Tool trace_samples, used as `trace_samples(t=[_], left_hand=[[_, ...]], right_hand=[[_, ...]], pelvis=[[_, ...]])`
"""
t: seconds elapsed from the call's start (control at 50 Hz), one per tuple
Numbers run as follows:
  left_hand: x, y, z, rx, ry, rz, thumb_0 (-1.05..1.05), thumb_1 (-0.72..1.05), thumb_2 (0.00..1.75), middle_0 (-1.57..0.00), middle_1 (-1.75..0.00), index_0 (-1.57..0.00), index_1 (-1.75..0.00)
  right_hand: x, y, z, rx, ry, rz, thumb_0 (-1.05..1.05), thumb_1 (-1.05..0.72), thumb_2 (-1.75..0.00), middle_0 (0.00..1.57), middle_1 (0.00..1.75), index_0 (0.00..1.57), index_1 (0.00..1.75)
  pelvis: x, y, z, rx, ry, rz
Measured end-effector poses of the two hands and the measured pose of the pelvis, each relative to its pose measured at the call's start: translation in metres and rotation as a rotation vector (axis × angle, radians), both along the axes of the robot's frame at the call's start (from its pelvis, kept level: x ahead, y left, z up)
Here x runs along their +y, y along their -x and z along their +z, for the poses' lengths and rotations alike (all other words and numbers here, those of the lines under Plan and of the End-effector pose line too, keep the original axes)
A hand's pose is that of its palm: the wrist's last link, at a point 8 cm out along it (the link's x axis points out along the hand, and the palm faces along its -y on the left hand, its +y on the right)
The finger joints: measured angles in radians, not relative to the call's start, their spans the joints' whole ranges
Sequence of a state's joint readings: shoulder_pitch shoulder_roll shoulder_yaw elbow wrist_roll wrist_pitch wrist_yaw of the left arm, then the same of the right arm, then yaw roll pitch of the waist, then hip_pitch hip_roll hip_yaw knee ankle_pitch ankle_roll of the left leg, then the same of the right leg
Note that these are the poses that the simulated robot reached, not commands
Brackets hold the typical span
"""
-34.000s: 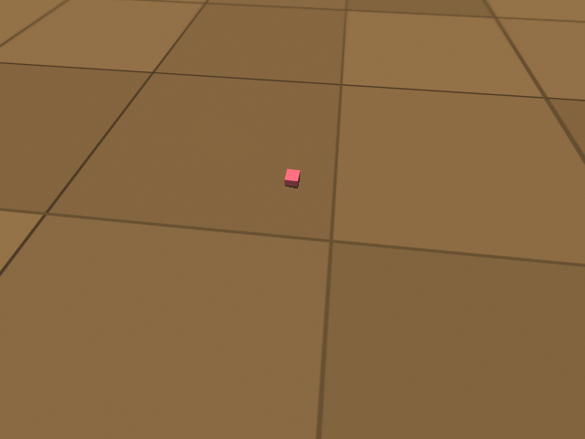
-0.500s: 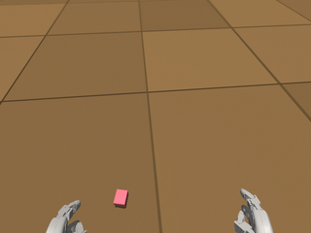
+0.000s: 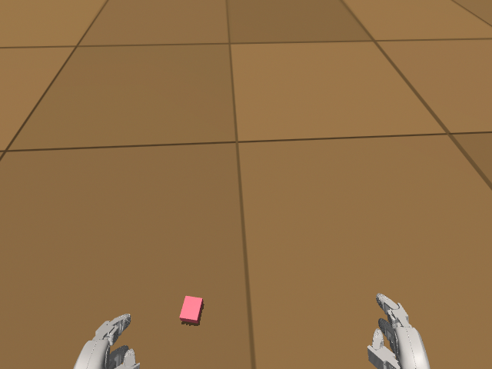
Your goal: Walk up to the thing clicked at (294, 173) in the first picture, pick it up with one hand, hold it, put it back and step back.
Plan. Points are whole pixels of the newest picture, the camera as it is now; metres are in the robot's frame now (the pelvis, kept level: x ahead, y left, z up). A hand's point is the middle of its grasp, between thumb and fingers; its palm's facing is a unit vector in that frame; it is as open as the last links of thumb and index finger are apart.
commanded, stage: home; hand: left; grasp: from above
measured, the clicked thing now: (191, 309) +0.46 +0.20 -0.70
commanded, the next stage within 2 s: stand in 1.48 s
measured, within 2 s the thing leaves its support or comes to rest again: neither
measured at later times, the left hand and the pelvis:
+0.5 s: hand out of the picture +0.15 +0.18 -0.05, palm faces +0.04 -0.98 -0.20, open 8.1 cm; pelvis +0.00 +0.00 +0.00, yaw +0 degrees
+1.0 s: hand out of the picture +0.16 +0.17 -0.05, palm faces +0.04 -0.98 -0.20, open 7.5 cm; pelvis +0.00 +0.00 +0.00, yaw +0 degrees
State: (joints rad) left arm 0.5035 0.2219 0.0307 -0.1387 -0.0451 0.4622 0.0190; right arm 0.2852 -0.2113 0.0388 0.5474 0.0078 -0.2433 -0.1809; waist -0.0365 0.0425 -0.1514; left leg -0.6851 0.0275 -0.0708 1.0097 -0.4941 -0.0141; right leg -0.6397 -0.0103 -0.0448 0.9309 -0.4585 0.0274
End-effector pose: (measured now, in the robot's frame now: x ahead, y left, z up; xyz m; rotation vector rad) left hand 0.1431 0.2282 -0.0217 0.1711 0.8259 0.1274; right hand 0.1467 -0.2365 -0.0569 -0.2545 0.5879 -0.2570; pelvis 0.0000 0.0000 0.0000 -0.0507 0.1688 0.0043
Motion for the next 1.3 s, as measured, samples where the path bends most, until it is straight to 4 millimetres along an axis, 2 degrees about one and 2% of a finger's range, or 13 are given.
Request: trace_samples(t=[0.34, 0.56, 0.84, 1.3], left_hand=[[-0.0006, 0.002, -0.0005, 0.001, 0.004, -0.004, 0.01, 0.77, 0.83, -0.19, -0.28, -0.19, -0.28], [-0.0018, 0.0049, -0.0011, 0.006, 0.003, 0.002, 0.01, 0.8, 0.84, -0.19, -0.28, -0.19, -0.28], [-0.0044, -0.0009, -0.0002, -0.003, 0.002, -0.002, 0.01, 0.84, 0.86, -0.19, -0.29, -0.2, -0.29], [-0.0027, 0.0011, 0.0, -0.003, 0.0, -0.006, 0.02, 0.9, 0.9, -0.2, -0.3, -0.2, -0.3]], right_hand=[[-0.0017, 0.0068, 0.0, -0.001, 0.001, -0.009, 0.01, -0.9, -0.9, 0.21, 0.3, 0.2, 0.3], [-0.0021, 0.0028, -0.0003, -0.012, -0.002, -0.004, 0.01, -0.9, -0.9, 0.21, 0.3, 0.2, 0.3], [-0.0042, 0.0006, -0.002, -0.008, -0.004, -0.011, 0.01, -0.9, -0.9, 0.21, 0.3, 0.2, 0.3], [-0.0037, 0.0029, -0.0009, -0.009, -0.004, -0.013, 0.01, -0.9, -0.9, 0.21, 0.3, 0.2, 0.3]], pelvis=[[0.0003, 0.0037, -0.0001, -0.006, 0.0, -0.003], [-0.0015, 0.004, -0.001, 0.0, -0.001, -0.002], [-0.0034, -0.0002, -0.0016, 0.002, -0.003, -0.003], [-0.0018, 0.0022, -0.002, 0.0, -0.002, -0.006]])
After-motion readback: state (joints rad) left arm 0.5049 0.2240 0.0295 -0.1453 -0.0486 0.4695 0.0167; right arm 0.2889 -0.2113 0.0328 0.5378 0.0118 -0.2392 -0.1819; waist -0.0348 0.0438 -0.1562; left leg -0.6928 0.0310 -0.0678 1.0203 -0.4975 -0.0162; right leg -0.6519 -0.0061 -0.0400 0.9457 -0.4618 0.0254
